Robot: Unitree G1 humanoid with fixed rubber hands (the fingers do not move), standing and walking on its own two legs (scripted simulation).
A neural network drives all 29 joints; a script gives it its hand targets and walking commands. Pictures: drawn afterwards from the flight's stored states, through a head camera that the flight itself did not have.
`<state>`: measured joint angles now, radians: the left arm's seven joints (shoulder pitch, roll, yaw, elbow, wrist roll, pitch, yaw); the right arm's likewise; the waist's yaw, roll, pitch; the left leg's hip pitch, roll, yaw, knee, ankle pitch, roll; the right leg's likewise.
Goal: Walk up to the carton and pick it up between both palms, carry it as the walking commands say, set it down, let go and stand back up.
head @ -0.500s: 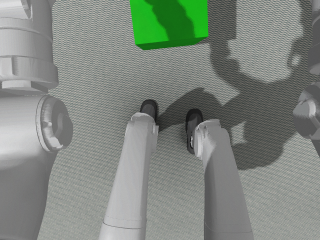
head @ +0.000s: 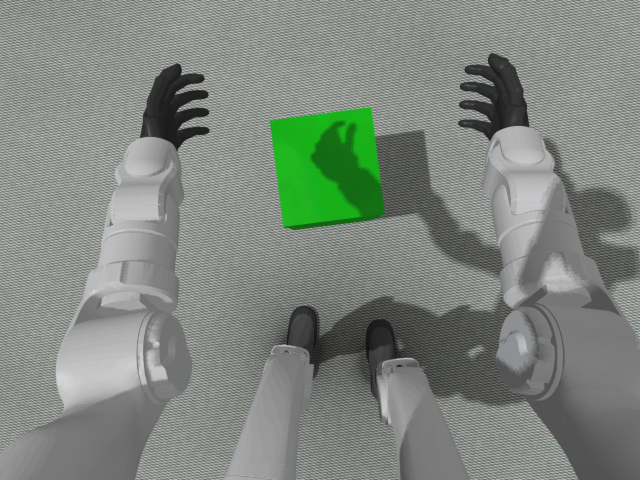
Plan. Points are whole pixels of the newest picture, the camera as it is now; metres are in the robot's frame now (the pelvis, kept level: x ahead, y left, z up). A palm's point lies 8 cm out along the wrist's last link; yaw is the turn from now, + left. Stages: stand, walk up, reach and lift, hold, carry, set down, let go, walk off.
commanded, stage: let go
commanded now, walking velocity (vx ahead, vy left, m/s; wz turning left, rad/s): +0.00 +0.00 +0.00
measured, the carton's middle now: (327, 177) +0.51 +0.06 -0.58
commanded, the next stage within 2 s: stand in 1.18 s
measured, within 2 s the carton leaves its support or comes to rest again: neither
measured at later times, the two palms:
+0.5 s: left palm (102, 333) +0.27 +0.23 -0.03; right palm (617, 324) +0.31 -0.21 -0.03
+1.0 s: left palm (77, 404) +0.22 +0.23 +0.01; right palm out of the picture +0.21 -0.24 +0.01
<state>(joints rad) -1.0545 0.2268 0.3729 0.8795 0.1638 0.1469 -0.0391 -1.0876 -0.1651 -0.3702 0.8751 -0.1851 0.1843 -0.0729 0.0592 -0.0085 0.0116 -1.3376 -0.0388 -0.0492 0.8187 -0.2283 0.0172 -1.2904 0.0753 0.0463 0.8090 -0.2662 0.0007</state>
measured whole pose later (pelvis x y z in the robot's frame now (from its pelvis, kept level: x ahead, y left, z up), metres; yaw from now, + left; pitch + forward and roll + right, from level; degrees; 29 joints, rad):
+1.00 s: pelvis +0.06 +0.00 +0.07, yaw +1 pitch -3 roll +0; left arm 0.22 0.23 0.02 0.38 0.01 0.14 -0.07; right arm 0.24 -0.21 -0.05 0.40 0.01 0.12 0.08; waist 0.00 -0.01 0.12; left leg -0.13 -0.04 -0.04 0.45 -0.27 0.02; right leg -0.08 0.04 0.05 0.43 -0.29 -0.02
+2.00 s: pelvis +0.07 +0.01 +0.07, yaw -1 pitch +0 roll +0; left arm 0.21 0.38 0.02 0.74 0.03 -0.01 0.02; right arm 0.16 -0.36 -0.04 0.82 -0.03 0.00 0.00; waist -0.01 -0.04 -0.02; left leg -0.16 -0.05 0.00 0.43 -0.27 0.04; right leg -0.13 0.02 0.07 0.42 -0.29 0.00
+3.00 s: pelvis +0.05 +0.00 +0.08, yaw -1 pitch -1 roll +0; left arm 0.15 0.42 -0.01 0.98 0.02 -0.02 0.01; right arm 0.11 -0.40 0.00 1.04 -0.01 -0.02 0.00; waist -0.01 -0.02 0.01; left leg -0.13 -0.03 -0.01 0.34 -0.19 0.03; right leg -0.09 0.03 0.07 0.32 -0.20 -0.01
